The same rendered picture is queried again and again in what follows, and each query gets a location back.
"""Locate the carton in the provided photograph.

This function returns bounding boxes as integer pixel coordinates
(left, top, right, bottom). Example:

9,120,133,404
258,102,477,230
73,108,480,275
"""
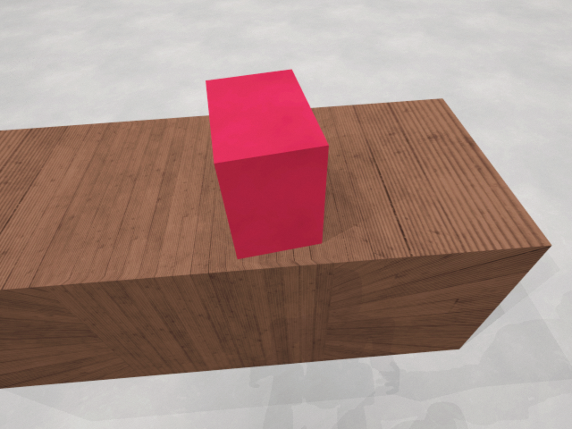
206,69,329,259

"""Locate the pedestal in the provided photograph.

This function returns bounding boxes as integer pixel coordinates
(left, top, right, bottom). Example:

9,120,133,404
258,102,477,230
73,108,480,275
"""
0,98,552,389

